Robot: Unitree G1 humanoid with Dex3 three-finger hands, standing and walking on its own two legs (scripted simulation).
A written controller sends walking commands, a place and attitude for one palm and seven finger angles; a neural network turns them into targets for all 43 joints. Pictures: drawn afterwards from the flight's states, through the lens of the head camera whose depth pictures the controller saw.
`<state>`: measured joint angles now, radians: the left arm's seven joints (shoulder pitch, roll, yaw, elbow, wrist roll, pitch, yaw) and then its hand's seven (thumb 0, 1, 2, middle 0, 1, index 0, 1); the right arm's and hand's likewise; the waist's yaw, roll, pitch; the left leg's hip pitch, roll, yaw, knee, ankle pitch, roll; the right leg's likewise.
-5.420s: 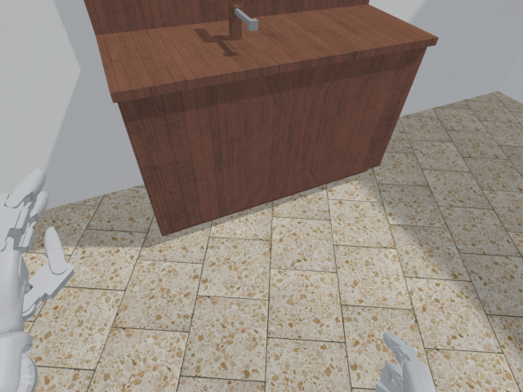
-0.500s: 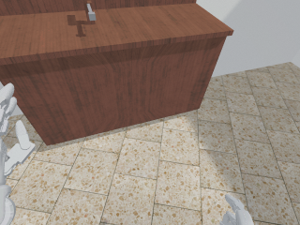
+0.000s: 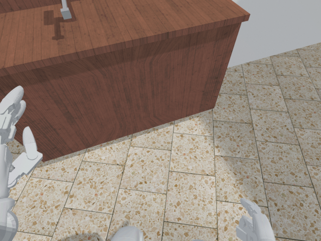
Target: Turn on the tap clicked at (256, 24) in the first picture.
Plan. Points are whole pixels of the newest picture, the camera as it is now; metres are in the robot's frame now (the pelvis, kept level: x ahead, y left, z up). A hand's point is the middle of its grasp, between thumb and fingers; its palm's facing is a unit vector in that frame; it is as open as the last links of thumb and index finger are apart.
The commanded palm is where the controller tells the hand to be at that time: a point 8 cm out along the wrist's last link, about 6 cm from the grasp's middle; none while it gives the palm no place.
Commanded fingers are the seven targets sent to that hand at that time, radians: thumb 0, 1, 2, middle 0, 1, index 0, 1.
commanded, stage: take the last steps up to it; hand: left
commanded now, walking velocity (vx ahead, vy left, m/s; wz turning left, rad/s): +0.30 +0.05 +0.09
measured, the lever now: (66, 13) +0.82 +0.38 +0.13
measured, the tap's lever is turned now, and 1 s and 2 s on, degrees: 0 0 0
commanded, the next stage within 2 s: come to a stop and stand still in 1.82 s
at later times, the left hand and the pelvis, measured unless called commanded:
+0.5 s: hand (31, 95) +0.35 +0.27 +0.19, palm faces +0.42 -0.83 -0.36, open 7.4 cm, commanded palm +0.28 +0.31 +0.19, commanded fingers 0.00 0.90 0.90 -0.20 -0.30 -0.20 -0.30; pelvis +0.12 +0.03 +0.00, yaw +1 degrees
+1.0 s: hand (80, 67) +0.44 +0.20 +0.19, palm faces +0.35 -0.82 -0.46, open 7.4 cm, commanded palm +0.37 +0.26 +0.19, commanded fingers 0.00 0.90 0.90 -0.20 -0.30 -0.20 -0.30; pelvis +0.22 -0.02 +0.01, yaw +1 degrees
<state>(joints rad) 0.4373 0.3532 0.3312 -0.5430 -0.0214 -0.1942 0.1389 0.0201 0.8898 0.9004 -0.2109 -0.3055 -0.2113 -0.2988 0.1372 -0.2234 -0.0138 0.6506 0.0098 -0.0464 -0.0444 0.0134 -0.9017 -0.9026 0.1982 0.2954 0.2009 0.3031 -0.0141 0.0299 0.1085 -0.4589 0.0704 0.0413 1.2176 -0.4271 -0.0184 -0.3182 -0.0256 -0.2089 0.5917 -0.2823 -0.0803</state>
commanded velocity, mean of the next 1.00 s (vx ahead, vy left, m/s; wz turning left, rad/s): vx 0.30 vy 0.02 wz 0.02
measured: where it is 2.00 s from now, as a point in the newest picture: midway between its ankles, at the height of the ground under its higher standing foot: (166, 199)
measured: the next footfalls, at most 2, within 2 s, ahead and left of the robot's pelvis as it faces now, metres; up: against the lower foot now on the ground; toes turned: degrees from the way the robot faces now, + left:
left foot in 0.34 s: +0.20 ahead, +0.13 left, +0.00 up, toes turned +11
right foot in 0.78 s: +0.28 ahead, -0.11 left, +0.00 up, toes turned -9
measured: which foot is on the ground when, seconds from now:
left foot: up 0.00-0.32, down 0.34-0.80, up 0.82-1.00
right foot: down 0.00-0.36, up 0.38-0.76, down 0.78-1.00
